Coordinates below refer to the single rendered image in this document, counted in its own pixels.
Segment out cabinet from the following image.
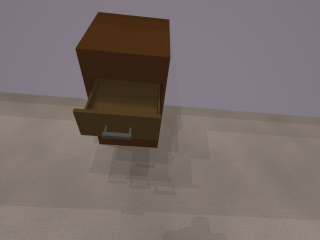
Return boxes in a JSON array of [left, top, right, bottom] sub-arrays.
[[75, 12, 171, 148]]

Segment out drawer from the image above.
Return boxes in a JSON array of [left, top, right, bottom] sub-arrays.
[[73, 78, 161, 141]]

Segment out handle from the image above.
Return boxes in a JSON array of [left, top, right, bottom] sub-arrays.
[[102, 125, 132, 140]]

